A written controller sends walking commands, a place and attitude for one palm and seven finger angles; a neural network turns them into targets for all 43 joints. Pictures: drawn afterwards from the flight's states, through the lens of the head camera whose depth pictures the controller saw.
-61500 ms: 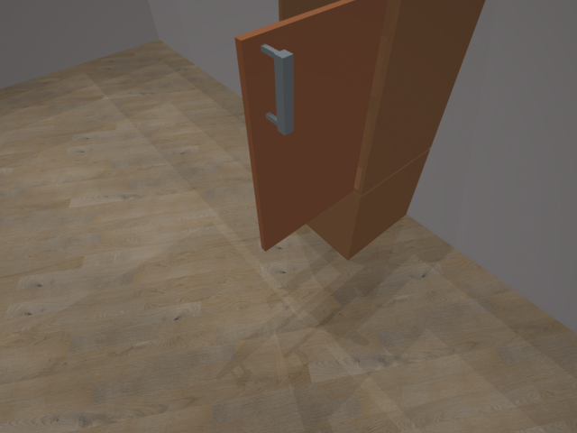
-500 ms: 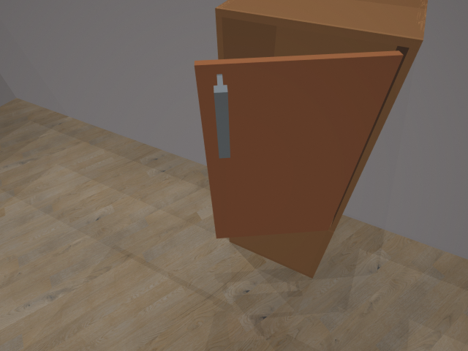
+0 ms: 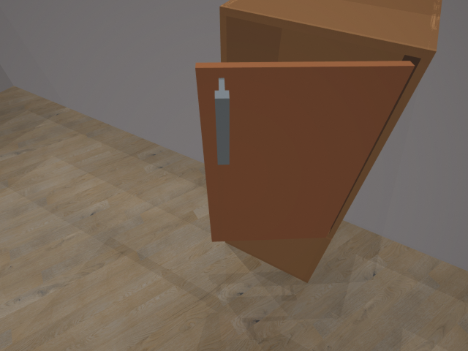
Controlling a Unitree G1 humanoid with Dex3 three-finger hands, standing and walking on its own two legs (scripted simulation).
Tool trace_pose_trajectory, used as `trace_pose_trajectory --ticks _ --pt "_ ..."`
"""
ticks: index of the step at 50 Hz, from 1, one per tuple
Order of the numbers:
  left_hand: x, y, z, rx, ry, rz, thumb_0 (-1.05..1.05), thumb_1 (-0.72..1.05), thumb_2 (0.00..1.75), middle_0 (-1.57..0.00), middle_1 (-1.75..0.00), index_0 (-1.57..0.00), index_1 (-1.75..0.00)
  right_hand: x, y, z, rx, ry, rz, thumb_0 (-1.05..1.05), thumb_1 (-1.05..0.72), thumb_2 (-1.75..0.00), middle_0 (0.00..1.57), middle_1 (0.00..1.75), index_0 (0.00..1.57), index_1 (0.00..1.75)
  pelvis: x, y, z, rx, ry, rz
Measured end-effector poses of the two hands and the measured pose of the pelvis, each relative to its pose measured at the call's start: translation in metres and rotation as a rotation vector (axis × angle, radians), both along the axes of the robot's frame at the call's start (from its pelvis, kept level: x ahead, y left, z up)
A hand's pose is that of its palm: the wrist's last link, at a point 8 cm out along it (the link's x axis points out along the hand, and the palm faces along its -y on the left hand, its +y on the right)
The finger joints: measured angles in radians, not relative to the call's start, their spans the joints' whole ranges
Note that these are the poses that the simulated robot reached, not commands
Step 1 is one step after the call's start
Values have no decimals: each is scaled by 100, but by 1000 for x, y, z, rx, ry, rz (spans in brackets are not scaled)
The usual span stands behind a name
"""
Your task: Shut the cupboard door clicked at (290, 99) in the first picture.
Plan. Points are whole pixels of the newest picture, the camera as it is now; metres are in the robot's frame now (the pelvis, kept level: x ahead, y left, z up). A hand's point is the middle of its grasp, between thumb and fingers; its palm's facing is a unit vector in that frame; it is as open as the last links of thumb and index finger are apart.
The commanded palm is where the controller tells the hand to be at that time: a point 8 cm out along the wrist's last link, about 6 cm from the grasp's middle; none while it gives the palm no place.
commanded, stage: shuffle to correct the standing spot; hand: left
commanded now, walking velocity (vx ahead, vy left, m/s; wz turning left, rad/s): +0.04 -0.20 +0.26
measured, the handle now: (222, 123) +0.47 +0.05 +0.15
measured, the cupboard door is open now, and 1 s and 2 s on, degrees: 31 31 31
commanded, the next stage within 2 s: come to a stop and stand still in 0.76 s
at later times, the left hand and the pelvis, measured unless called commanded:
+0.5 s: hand out of the picture +0.02 +0.08 -0.18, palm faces +0.06 -0.98 -0.17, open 7.3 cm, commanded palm none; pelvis +0.02 -0.09 -0.01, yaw +4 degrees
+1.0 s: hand out of the picture +0.08 -0.01 -0.19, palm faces +0.15 -0.98 -0.14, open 7.3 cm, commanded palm none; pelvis +0.07 -0.19 +0.00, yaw +6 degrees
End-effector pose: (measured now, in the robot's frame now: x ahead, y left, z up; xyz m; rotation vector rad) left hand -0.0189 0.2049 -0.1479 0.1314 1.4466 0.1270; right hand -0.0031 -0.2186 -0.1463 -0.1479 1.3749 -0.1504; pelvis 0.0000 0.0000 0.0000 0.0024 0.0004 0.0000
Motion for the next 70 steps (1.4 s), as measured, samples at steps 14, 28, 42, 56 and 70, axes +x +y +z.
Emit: trace_pose_trajectory --ticks 14,28,42,56,70 --pt "10 -17 -2 13 12 21 1 93 90 -20 -30 -20 -29 -21 -21 -1 -5 106 -7 0 -91 -90 21 30 20 30 8 -27 -3 17 7 53" --pt "40 -92 -9 9 -23 55 1 93 90 -20 -30 -20 -29 16 -120 -5 -36 102 0 0 -90 -90 21 30 20 30 31 -110 -11 -3 10 71" --pt "45 -155 -30 -77 14 127 1 92 90 -20 -30 -20 -29 134 -163 12 -107 -112 101 0 -91 -90 20 30 20 30 60 -154 -15 -25 29 87" --pt "110 -185 -9 52 -91 91 1 92 90 -20 -30 -20 -29 136 -230 -7 -36 -1 104 0 -92 -90 21 30 20 30 87 -220 -14 1 48 95" --pt "93 -187 -5 67 -80 119 0 92 90 -20 -30 -20 -29 189 -236 8 -42 -123 135 1 -91 -90 20 30 20 30 81 -219 -8 19 15 103"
